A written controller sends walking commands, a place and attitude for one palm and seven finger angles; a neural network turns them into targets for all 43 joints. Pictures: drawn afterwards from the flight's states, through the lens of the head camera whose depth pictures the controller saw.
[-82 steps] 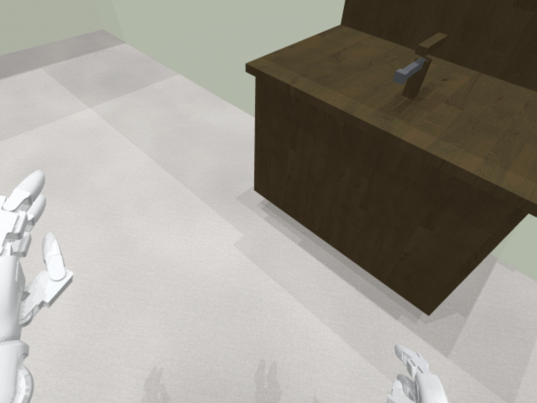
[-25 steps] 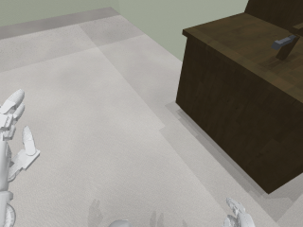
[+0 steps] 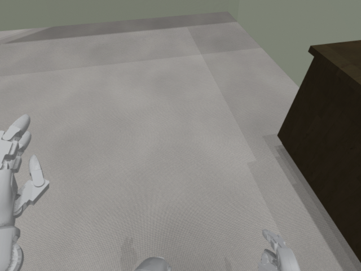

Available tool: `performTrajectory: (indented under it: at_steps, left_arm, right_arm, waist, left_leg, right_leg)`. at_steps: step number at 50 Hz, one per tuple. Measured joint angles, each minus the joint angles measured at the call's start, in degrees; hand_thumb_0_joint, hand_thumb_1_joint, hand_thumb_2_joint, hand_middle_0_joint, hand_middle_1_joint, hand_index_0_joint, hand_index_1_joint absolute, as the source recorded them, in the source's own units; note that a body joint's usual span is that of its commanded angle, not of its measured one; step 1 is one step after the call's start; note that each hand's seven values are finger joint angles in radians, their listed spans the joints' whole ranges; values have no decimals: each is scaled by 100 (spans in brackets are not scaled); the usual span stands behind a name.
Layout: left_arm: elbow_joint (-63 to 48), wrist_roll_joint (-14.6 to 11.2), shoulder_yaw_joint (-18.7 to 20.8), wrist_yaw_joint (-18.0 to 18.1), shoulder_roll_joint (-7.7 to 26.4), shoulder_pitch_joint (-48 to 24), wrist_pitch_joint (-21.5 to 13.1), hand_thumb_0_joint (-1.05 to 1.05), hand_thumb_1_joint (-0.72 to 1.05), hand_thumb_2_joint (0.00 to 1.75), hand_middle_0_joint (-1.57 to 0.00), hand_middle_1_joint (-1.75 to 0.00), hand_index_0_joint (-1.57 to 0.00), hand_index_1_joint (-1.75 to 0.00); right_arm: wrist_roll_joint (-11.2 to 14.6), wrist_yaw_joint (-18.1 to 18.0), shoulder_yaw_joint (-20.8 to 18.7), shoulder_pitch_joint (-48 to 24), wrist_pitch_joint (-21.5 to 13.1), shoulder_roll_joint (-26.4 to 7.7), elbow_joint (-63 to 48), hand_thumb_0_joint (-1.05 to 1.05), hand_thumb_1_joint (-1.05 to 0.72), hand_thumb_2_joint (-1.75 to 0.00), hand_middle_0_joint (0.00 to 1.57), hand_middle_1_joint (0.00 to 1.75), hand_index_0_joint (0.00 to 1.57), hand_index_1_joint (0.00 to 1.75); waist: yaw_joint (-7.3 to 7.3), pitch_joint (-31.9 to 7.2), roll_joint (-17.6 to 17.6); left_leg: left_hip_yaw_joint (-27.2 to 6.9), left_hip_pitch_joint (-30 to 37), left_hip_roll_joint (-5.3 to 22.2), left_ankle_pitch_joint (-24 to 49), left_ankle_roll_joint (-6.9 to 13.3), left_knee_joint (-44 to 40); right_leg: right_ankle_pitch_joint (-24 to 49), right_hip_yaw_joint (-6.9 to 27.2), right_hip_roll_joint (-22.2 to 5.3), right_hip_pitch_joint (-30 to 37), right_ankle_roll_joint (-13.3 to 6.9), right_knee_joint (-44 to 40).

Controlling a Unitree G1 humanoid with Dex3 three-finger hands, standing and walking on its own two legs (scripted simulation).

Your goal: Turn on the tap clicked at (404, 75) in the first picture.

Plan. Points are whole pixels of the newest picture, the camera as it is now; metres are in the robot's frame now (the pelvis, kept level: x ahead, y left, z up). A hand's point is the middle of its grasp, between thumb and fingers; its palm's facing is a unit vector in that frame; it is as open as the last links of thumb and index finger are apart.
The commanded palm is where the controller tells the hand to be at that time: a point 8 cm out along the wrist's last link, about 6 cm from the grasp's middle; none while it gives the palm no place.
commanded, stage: walk around to get in front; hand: left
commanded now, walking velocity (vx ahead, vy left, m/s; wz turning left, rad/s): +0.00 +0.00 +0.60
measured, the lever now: out of the picture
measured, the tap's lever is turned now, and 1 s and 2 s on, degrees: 0 0 0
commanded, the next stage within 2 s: none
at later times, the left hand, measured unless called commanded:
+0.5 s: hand out of the picture +0.08 +0.29 +0.18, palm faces +0.60 -0.65 -0.47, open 7.4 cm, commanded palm +0.03 +0.32 +0.18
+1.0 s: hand out of the picture +0.03 +0.36 +0.18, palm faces +0.82 -0.44 -0.37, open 7.4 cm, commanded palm -0.05 +0.36 +0.18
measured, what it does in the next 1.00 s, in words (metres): steps on the spot, turning left: left foot, then right foot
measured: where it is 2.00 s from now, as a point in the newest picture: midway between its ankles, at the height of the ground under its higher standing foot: outside the picture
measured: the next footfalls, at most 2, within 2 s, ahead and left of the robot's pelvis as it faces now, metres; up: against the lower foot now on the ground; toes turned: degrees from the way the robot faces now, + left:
left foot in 0.20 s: +0.00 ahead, +0.15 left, +0.00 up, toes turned +12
right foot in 0.52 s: +0.03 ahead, -0.09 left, +0.00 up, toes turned +13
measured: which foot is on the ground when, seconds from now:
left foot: up 0.00-0.18, down 0.20-0.52, up 0.54-0.88, down 0.90-1.00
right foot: down 0.00-0.20, up 0.22-0.50, down 0.52-0.90, up 0.92-1.00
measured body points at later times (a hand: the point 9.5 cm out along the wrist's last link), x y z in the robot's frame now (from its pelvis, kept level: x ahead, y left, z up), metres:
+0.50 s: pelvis -0.04 +0.00 +0.00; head -0.03 +0.00 +0.45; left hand +0.04 +0.32 +0.21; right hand +0.17 -0.14 -0.10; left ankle -0.03 +0.14 -0.73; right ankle -0.02 -0.10 -0.72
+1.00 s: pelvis -0.03 +0.03 -0.02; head -0.02 +0.06 +0.43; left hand -0.02 +0.38 +0.20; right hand +0.25 -0.07 -0.09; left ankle -0.08 +0.16 -0.73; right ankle -0.01 -0.09 -0.66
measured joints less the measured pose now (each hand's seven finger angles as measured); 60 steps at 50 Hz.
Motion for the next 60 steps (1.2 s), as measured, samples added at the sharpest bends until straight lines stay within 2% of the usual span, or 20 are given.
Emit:
performTrajectory:
  at_steps: [3,7,10,11,13,16,21,25,27,29,33,37,41,45,47,49,51,54,58,60]
  left_arm:
    - [85,35,-67,6,-72,34,-32,1,89,89,-21,-30,-21,-30]
    - [-216,51,-12,61,46,85,-134,2,89,89,-21,-30,-22,-30]
    - [-640,-18,165,133,165,154,-222,2,89,89,-21,-30,-22,-30]
    - [-688,-54,253,143,251,104,-262,2,89,89,-21,-30,-22,-30]
    - [-596,-34,386,95,360,45,-345,2,89,89,-21,-30,-21,-30]
    - [-587,-2,419,-3,411,101,-332,2,89,89,-21,-30,-21,-30]
    - [-779,-73,332,-94,332,442,-314,2,89,89,-20,-30,-21,-30]
    - [-510,-75,333,-107,342,437,-217,1,89,89,-21,-30,-21,-30]
    - [-315,-10,299,-100,297,251,-146,1,89,89,-21,-30,-21,-30]
    - [-101,16,144,-73,139,-18,-81,1,89,89,-21,-30,-22,-30]
    - [81,51,-25,-46,-122,8,-150,1,89,89,-21,-30,-22,-30]
    - [-15,46,-36,-35,0,148,-219,1,89,89,-21,-30,-22,-30]
    - [-299,-13,79,81,116,197,-256,1,89,89,-21,-30,-22,-30]
    - [-663,-58,224,244,105,107,-292,1,89,89,-21,-30,-22,-30]
    - [-669,-59,340,300,146,-122,-382,1,89,89,-21,-30,-21,-30]
    - [-432,4,410,234,245,-348,-436,1,89,89,-20,-30,-21,-30]
    - [-336,30,425,137,299,-360,-388,1,89,89,-20,-30,-21,-30]
    - [-509,15,352,40,240,-101,-416,2,89,89,-20,-30,-21,-30]
    - [-624,13,353,-30,306,259,-567,2,89,89,-21,-30,-21,-30]
    - [-522,50,391,-30,406,230,-555,1,89,89,-21,-30,-21,-30]
  right_arm:
    - [-10,-114,-36,101,58,-86,36,1,-90,-89,20,30,21,30]
    - [-63,-247,-147,225,41,-211,-94,2,-90,-89,20,30,21,30]
    - [-53,-269,-256,228,15,-349,-282,1,-90,-89,20,30,20,30]
    - [-34,-267,-299,153,0,-293,-272,1,-90,-89,20,30,20,30]
    - [-13,-186,-313,57,-69,-147,-215,1,-90,-89,20,30,20,30]
    - [49,3,-227,80,-206,45,-177,1,-90,-89,20,30,20,30]
    - [86,139,-38,220,-307,216,-187,1,-90,-89,20,30,20,30]
    - [61,71,60,265,-219,246,-109,1,-90,-89,20,30,21,30]
    - [65,38,66,237,-147,207,-60,1,-90,-89,20,30,21,30]
    - [-6,26,35,163,-89,103,140,1,-90,-89,20,30,21,30]
    - [-55,-32,-39,152,55,-119,303,2,-90,-89,20,30,21,30]
    - [-54,-154,-197,242,75,-269,151,2,-90,-89,20,30,21,30]
    - [-50,-212,-347,344,28,-418,-55,2,-90,-89,20,30,20,30]
    - [-16,-248,-388,375,-43,-509,-274,2,-90,-89,20,30,20,30]
    - [22,-238,-418,165,-116,-409,-327,1,-90,-89,20,30,20,30]
    - [76,-146,-357,-40,-144,-139,-221,1,-90,-89,19,30,20,30]
    - [110,-46,-234,-105,-154,114,-157,1,-90,-89,19,30,20,30]
    - [115,50,-38,-27,-258,379,-109,1,-90,-89,20,30,20,30]
    - [61,44,142,205,-333,508,-53,1,-90,-89,20,30,21,30]
    - [61,5,173,300,-286,481,-17,1,-90,-89,20,30,21,30]
  waist:
    - [-102,-38,-164]
    - [-179,-69,-344]
    - [-231,-54,-369]
    - [-234,30,-487]
    - [-270,122,-531]
    - [-344,128,-379]
    - [-279,23,-120]
    - [-128,-124,75]
    - [-52,-185,112]
    - [1,-140,68]
    - [-68,-161,-56]
    - [-151,-145,-245]
    - [-92,-133,-371]
    - [-4,-111,-454]
    - [-89,71,-469]
    - [-174,170,-529]
    - [-265,125,-499]
    - [-275,77,-359]
    - [-134,10,-46]
    - [-59,-60,74]
  left_leg:
    - [370,212,163,-91,-27,53]
    - [583,917,389,-179,72,-1368]
    - [572,1496,394,653,210,-2632]
    - [584,1431,298,683,266,-2526]
    - [492,1342,246,525,305,-2380]
    - [194,1304,302,632,276,-2550]
    - [-142,1215,299,926,225,-2808]
    - [-351,1035,224,920,206,-2674]
    - [-296,650,177,193,245,-1961]
    - [-101,153,84,-199,167,-511]
    - [342,-347,265,187,-1,1050]
    - [664,-141,570,358,11,180]
    - [926,399,701,192,115,-1253]
    - [1127,1202,563,264,284,-2577]
    - [1026,1121,527,923,277,-2387]
    - [927,1089,497,613,253,-2109]
    - [790,1117,501,483,234,-2164]
    - [619,1260,537,569,189,-2452]
    - [386,1395,637,456,119,-2500]
    - [302,1206,691,-75,245,-1933]
  right_leg:
    - [73,-191,-234,134,58,-199]
    - [44,-456,-454,-3,143,-76]
    - [-215,-533,-616,-400,274,591]
    - [-558,-327,-659,-605,363,1076]
    - [-1231,63,-443,-993,461,2128]
    - [-1264,159,-113,-1283,537,2684]
    - [-959,95,101,-1076,572,1883]
    - [-1025,-15,253,-352,457,642]
    - [-439,-87,219,-188,113,114]
    - [-121,-213,39,-186,-107,239]
    - [-103,-448,-260,176,-74,-130]
    - [-12,-719,-513,401,7,-435]
    - [-155,-911,-701,375,107,-308]
    - [-630,-950,-920,118,258,498]
    - [-1187,-493,-868,-402,310,1992]
    - [-1432,-35,-618,-956,311,3352]
    - [-1338,78,-467,-1385,352,3841]
    - [-915,-28,-436,-1564,388,3066]
    - [-566,-304,-293,-1003,422,1153]
    - [-221,-414,-215,-685,251,539]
